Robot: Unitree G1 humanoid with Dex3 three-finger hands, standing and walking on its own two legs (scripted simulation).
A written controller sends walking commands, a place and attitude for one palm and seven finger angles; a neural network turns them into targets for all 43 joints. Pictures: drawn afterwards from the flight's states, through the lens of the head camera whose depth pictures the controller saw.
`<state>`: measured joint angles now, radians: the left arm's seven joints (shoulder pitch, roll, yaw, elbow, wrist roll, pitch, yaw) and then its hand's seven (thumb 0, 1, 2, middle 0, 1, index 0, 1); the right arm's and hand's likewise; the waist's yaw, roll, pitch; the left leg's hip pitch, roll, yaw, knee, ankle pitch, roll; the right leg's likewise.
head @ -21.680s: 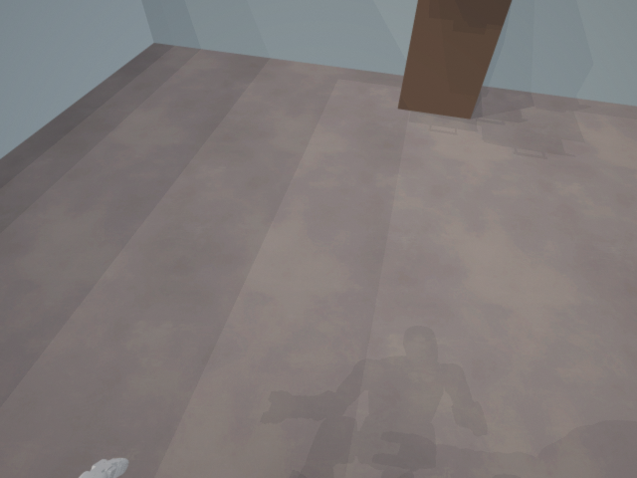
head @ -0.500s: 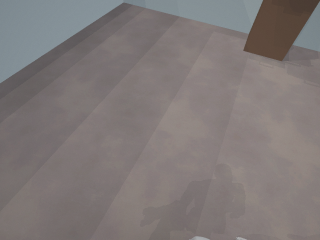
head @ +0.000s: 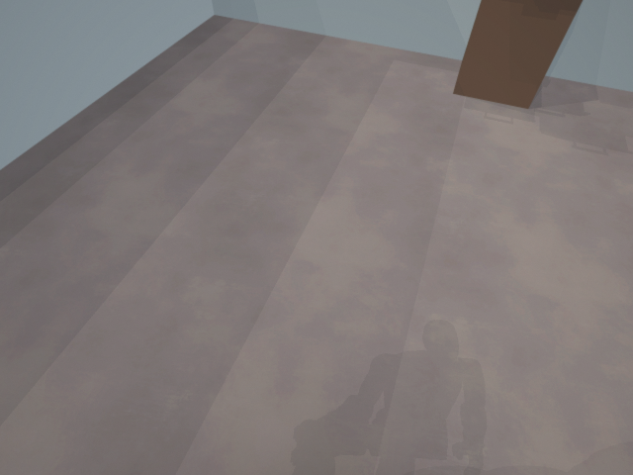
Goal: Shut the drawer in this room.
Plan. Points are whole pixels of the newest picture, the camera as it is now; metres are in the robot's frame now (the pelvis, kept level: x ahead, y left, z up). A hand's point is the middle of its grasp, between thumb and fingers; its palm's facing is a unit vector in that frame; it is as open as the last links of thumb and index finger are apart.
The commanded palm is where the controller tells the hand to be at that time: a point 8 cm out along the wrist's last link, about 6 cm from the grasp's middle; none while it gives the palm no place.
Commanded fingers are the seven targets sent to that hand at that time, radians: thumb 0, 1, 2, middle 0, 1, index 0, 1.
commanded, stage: turn or walk to find it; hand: left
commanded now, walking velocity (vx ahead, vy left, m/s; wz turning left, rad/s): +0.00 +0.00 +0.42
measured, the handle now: out of the picture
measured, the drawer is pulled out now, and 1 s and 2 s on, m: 0.17 0.17 0.17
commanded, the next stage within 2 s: stand and wait in 1.64 s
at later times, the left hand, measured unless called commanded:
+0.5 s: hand out of the picture -0.01 +0.19 -0.17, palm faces +0.13 -0.97 -0.21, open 7.4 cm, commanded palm none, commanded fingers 0.00 0.90 0.90 -0.20 -0.30 -0.20 -0.30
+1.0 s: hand out of the picture +0.03 +0.19 -0.17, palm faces +0.07 -0.98 -0.20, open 7.4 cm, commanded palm none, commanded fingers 0.00 0.90 0.90 -0.20 -0.30 -0.20 -0.30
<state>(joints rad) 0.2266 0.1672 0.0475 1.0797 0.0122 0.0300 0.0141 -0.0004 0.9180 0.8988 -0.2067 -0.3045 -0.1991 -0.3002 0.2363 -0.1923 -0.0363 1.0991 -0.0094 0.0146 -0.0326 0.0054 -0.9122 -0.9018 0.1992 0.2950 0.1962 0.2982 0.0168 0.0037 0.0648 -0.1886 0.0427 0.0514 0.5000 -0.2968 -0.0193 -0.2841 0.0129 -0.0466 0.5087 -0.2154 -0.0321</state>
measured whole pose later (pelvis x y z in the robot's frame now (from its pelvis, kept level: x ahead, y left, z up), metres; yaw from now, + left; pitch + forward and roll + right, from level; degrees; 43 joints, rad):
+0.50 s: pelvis +0.01 +0.01 +0.00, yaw +4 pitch +0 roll +0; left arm 0.26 0.16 0.02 1.12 0.01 0.01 0.03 0.00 0.91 0.90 -0.20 -0.30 -0.19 -0.30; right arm 0.24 -0.16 -0.02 1.10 -0.01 0.00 -0.02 0.01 -0.92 -0.90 0.20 0.30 0.20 0.30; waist 0.02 0.00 0.04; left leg -0.19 -0.01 -0.01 0.48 -0.28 0.00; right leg -0.26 -0.05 -0.11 0.49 -0.23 0.00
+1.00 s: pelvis +0.01 +0.00 +0.00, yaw +0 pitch +0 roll +0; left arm 0.22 0.18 0.05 1.09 0.02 0.04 0.00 0.00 0.91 0.90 -0.20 -0.30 -0.20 -0.30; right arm 0.21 -0.17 -0.02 1.07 -0.01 0.00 -0.04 0.01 -0.91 -0.90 0.20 0.30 0.20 0.30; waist 0.02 0.00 0.07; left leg -0.18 0.02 0.06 0.51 -0.32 -0.01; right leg -0.29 -0.01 -0.05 0.53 -0.24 -0.02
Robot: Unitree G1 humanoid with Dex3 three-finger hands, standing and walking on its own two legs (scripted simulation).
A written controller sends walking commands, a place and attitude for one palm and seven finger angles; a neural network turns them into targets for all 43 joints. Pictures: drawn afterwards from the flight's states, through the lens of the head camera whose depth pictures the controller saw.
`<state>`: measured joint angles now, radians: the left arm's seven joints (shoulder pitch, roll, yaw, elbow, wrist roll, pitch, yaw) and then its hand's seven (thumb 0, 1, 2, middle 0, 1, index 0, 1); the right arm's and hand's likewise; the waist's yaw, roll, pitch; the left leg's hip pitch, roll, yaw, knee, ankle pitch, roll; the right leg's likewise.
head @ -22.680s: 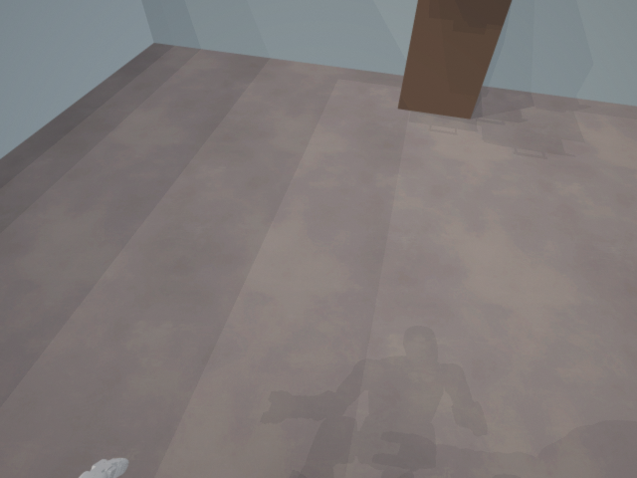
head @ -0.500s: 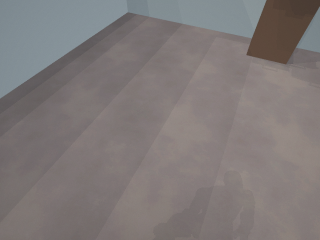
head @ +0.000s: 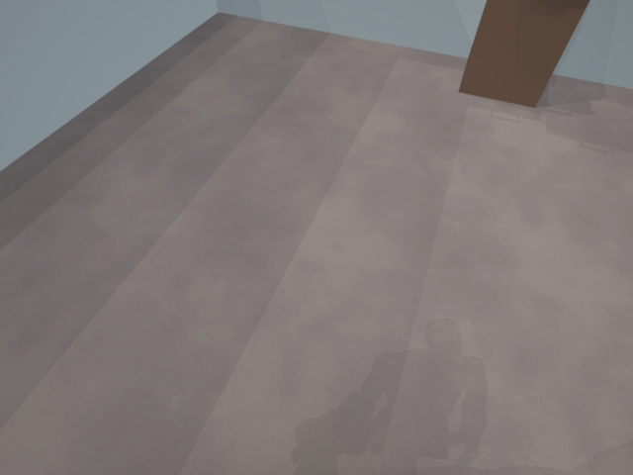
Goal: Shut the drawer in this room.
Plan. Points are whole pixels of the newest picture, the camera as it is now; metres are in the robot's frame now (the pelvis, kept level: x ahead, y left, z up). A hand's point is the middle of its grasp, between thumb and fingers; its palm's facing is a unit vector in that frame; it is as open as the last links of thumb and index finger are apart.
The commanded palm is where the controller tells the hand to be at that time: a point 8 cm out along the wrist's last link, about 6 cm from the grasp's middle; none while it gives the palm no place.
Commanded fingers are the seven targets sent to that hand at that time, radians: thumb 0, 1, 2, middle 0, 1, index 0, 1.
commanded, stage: turn or walk to find it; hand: left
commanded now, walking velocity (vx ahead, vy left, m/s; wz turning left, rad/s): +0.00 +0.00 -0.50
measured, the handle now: out of the picture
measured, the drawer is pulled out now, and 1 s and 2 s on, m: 0.17 0.17 0.17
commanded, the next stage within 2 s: stand and wait in 0.64 s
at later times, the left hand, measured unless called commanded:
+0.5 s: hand out of the picture +0.07 +0.22 -0.18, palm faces -0.11 -0.97 -0.22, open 7.4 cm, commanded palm none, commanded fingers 0.00 0.90 0.90 -0.20 -0.30 -0.20 -0.30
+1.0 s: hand (222, 460) +0.16 +0.15 -0.17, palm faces -0.28 -0.94 -0.17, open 7.4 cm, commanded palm none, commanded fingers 0.00 0.90 0.90 -0.20 -0.30 -0.20 -0.30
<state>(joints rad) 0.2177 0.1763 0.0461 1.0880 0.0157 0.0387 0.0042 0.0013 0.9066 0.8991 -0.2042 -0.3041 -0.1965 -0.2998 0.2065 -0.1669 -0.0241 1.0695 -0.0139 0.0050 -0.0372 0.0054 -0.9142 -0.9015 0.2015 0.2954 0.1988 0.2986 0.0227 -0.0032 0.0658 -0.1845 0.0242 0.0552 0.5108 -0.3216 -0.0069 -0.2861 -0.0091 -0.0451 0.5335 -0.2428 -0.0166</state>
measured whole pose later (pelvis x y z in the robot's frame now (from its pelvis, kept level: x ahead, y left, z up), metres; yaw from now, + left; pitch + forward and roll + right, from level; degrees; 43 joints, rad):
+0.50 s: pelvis -0.02 +0.03 +0.00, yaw -11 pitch +1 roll +0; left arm 0.19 0.23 0.07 0.95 0.02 0.06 -0.01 0.00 0.90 0.90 -0.21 -0.30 -0.20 -0.30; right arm 0.10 -0.24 -0.04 0.91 -0.01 0.01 -0.02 0.01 -0.91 -0.90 0.20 0.30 0.20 0.30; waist 0.04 -0.03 0.06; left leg -0.25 0.02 0.01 0.57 -0.38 -0.03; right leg -0.39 0.06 0.12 0.53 -0.17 0.01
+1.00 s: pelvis +0.03 +0.02 +0.00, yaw -13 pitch +0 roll -1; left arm 0.12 0.15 0.01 1.06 0.01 -0.03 0.01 0.00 0.91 0.90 -0.20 -0.30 -0.20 -0.30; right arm 0.39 -0.15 -0.02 1.16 0.00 0.00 -0.03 0.01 -0.91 -0.90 0.20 0.30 0.20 0.30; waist -0.06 0.03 0.07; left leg -0.16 0.06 0.06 0.59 -0.45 -0.03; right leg -0.24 -0.03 -0.10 0.50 -0.25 0.00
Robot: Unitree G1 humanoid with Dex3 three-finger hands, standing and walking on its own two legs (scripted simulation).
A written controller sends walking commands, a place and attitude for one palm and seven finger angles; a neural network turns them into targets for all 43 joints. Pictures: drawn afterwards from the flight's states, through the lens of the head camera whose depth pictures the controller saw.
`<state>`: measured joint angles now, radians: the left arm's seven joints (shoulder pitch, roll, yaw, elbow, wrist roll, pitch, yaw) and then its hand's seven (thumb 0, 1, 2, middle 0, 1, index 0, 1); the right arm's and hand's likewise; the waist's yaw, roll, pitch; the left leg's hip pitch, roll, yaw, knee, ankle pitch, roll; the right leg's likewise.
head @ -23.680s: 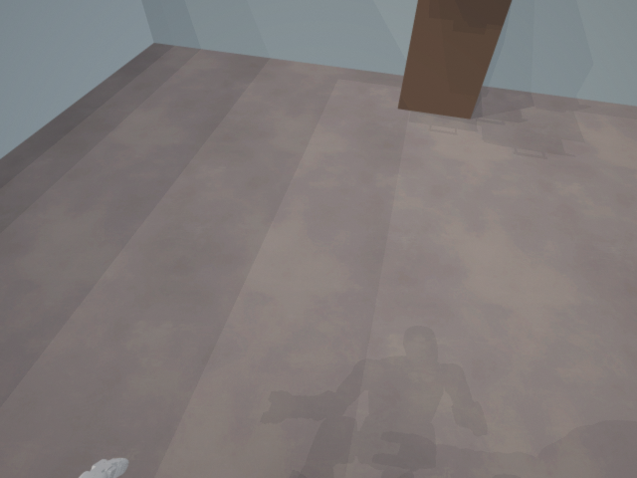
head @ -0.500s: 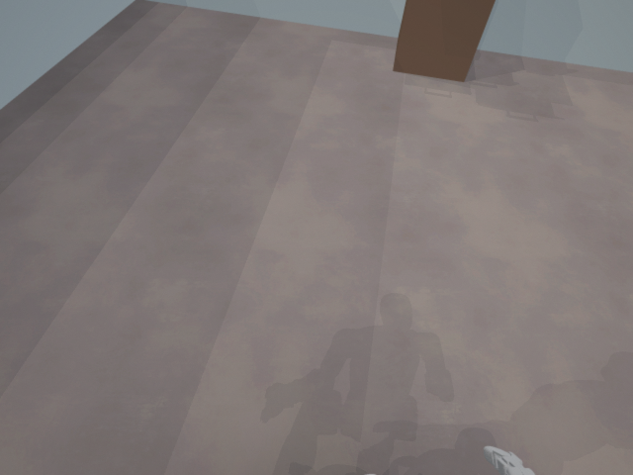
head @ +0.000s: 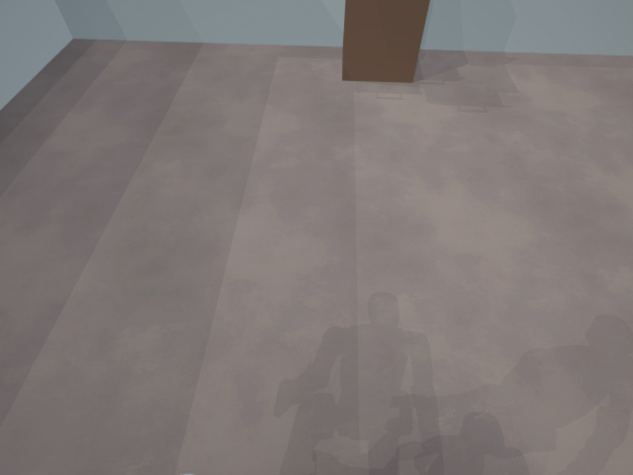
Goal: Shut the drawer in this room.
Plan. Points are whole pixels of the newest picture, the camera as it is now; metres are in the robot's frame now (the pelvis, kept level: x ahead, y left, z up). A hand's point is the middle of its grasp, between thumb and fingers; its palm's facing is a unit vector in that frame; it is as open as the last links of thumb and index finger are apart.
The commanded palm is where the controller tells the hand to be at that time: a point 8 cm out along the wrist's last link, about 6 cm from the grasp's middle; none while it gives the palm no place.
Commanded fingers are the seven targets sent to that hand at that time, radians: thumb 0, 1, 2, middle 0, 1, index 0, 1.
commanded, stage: turn or walk to find it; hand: left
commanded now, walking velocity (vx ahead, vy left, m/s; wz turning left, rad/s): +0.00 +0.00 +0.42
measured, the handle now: out of the picture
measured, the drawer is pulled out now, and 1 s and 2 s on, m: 0.17 0.17 0.17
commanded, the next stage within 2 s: stand and wait in 0.34 s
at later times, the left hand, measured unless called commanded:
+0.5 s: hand out of the picture -0.04 +0.21 -0.19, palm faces +0.22 -0.95 -0.22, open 7.4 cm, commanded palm none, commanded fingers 0.00 0.90 0.90 -0.20 -0.30 -0.20 -0.30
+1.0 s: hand out of the picture -0.01 +0.15 -0.17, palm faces +0.21 -0.96 -0.20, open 7.3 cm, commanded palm none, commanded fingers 0.00 0.90 0.90 -0.20 -0.30 -0.20 -0.30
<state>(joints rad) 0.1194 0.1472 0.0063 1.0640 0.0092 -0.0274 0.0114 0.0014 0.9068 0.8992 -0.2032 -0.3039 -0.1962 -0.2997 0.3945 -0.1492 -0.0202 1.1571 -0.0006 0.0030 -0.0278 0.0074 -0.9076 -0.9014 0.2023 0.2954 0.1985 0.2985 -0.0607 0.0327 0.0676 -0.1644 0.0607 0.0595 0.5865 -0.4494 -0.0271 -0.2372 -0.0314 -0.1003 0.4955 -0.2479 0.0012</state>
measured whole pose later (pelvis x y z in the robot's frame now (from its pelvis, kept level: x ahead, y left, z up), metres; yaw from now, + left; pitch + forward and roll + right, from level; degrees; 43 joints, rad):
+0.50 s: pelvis -0.01 +0.01 -0.01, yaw +10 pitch +0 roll +0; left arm 0.25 0.22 0.05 1.06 0.02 0.03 0.03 0.00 0.91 0.90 -0.20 -0.30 -0.20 -0.30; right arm 0.18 -0.23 -0.05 1.01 -0.01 0.02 -0.01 0.01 -0.92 -0.90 0.20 0.29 0.20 0.30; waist 0.03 -0.04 0.08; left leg -0.28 0.01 0.08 0.63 -0.33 0.02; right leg -0.29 -0.15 -0.21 0.67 -0.38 0.04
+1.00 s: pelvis +0.01 -0.03 +0.01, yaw +11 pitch -1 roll +0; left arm 0.24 0.16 0.00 1.13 0.01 -0.01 0.02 0.01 0.92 0.90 -0.20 -0.30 -0.20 -0.30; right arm 0.24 -0.17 -0.01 1.14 -0.01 -0.01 -0.02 0.00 -0.92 -0.90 0.20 0.30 0.20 0.30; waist 0.00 0.00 0.04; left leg -0.15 0.04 0.05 0.41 -0.25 -0.03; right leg -0.17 -0.03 -0.08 0.44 -0.26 -0.01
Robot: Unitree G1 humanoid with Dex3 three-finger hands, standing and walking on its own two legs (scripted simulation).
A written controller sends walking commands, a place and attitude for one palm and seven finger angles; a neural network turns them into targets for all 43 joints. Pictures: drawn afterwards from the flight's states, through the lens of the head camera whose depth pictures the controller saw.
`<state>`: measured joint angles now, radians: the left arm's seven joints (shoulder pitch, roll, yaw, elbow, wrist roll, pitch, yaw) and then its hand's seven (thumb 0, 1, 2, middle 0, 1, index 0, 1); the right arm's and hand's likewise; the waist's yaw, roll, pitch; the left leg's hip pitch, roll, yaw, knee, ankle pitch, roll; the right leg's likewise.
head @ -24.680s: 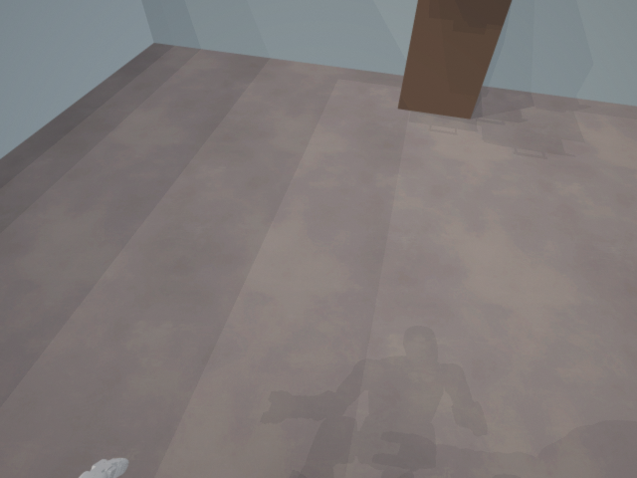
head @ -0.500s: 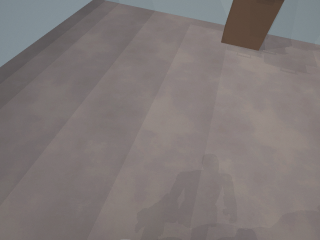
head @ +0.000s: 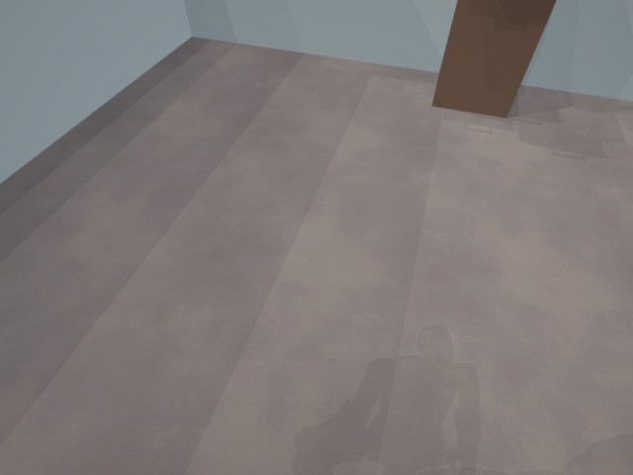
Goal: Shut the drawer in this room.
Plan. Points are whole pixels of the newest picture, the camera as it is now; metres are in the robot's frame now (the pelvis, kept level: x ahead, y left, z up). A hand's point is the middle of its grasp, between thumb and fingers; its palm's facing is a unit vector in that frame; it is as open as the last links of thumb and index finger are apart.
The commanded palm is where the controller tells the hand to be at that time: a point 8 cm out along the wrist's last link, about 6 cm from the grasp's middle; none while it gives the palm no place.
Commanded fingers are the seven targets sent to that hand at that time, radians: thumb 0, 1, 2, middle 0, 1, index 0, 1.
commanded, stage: stand and wait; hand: left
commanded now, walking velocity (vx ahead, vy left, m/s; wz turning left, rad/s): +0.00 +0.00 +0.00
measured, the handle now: out of the picture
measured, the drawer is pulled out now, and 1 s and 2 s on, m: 0.17 0.17 0.17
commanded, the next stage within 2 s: turn or walk to find it in 0.54 s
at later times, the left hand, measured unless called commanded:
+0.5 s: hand out of the picture +0.02 +0.19 -0.17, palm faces +0.02 -0.98 -0.21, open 7.4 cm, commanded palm none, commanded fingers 0.00 0.90 0.90 -0.20 -0.30 -0.20 -0.30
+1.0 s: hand out of the picture +0.01 +0.23 -0.17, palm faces +0.04 -0.97 -0.24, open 7.4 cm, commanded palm none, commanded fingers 0.00 0.90 0.90 -0.20 -0.30 -0.20 -0.30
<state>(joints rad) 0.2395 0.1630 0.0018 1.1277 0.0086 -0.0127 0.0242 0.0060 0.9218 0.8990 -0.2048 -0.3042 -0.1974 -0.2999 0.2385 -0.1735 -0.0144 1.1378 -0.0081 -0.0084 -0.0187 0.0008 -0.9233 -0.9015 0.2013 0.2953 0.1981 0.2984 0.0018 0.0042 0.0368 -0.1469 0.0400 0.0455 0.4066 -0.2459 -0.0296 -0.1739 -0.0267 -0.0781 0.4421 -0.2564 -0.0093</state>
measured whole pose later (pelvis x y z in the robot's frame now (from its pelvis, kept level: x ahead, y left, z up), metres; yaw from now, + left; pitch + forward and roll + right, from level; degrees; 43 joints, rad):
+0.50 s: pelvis +0.00 +0.00 +0.00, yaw +0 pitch -1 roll +0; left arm 0.22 0.20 0.01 1.13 0.01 -0.02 0.02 0.00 0.91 0.90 -0.20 -0.30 -0.20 -0.30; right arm 0.23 -0.19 -0.01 1.14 -0.01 -0.02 -0.02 0.00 -0.91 -0.90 0.20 0.30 0.20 0.30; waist 0.00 0.00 0.05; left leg -0.13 0.05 0.05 0.39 -0.24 -0.03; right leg -0.14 -0.01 -0.08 0.39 -0.23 -0.01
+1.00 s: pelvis -0.01 +0.02 +0.00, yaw +2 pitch -2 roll +0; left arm 0.20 0.24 0.01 1.12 0.01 -0.01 0.01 0.00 0.91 0.90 -0.21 -0.30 -0.20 -0.30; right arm 0.17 -0.22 0.00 1.12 -0.01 -0.02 0.00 0.01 -0.91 -0.90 0.20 0.30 0.20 0.30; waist 0.02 -0.01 0.06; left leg -0.13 0.01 0.03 0.40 -0.23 0.00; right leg -0.13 -0.05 -0.10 0.38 -0.22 0.02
